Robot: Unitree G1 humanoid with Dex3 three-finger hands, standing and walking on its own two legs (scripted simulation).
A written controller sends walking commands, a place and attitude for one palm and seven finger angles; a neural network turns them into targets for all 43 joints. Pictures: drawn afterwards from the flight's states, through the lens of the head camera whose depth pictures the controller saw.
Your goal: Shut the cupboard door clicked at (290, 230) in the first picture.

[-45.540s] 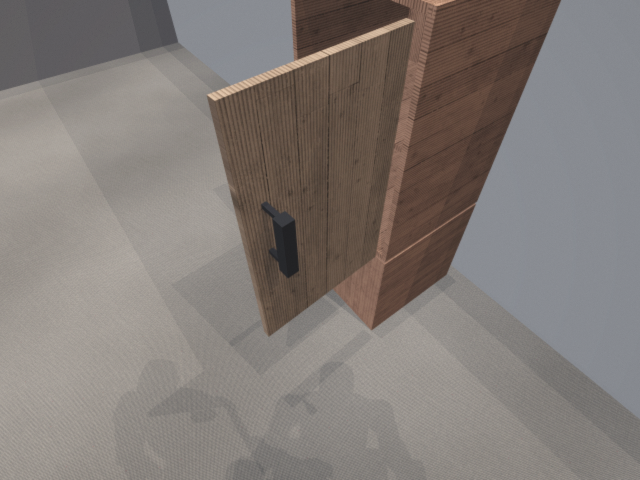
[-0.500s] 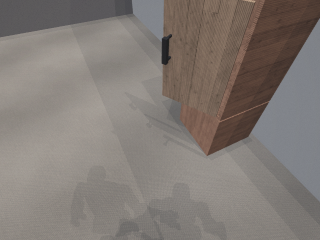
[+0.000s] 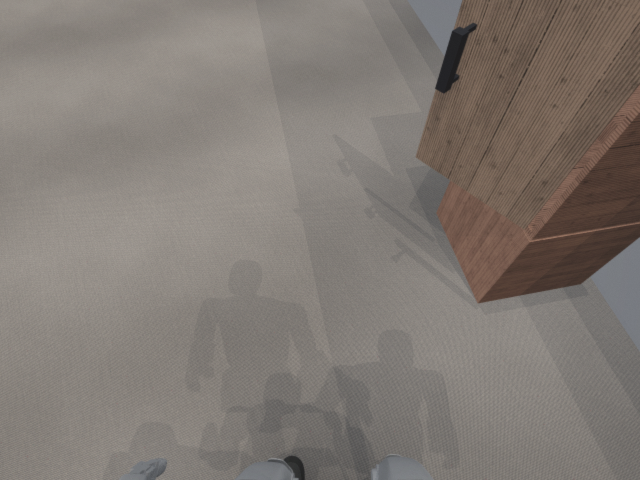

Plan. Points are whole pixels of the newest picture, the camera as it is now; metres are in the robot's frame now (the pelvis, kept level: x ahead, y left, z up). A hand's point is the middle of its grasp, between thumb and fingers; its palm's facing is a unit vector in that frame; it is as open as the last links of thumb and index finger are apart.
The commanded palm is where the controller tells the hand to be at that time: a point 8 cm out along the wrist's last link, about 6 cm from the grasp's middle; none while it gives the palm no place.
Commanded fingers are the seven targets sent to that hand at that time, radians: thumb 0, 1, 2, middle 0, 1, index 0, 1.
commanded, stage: walk to a spot facing it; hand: left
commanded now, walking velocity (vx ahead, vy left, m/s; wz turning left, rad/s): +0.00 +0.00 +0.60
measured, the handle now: (457, 58) +0.91 -0.27 +0.00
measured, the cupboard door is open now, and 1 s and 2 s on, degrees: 32 32 32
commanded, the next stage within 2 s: turn to face it in 1.04 s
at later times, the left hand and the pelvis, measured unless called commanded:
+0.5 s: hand out of the picture -0.04 +0.19 -0.17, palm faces +0.42 -0.87 -0.24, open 7.4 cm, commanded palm none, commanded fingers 0.00 0.90 0.90 -0.20 -0.30 -0.20 -0.30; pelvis +0.02 -0.01 -0.01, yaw +23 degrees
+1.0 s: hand (130, 437) +0.18 +0.28 -0.15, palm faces +0.55 -0.80 -0.25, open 7.4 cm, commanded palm none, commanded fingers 0.00 0.90 0.90 -0.20 -0.30 -0.20 -0.30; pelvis +0.19 +0.05 -0.02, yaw +36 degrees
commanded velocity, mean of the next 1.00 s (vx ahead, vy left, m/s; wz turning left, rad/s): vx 0.23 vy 0.00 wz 0.52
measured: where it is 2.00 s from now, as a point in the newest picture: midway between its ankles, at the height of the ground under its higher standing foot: (264, 427)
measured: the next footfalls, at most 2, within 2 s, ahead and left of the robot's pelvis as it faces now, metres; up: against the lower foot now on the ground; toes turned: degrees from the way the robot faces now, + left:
right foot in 0.14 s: +0.03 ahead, -0.16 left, +0.00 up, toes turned +7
left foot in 0.52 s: +0.02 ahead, +0.13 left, +0.00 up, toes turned +30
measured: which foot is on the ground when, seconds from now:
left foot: down 0.00-0.14, up 0.16-0.50, down 0.52-0.92, up 0.94-1.00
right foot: up 0.00-0.12, down 0.14-0.52, up 0.54-0.92, down 0.94-1.00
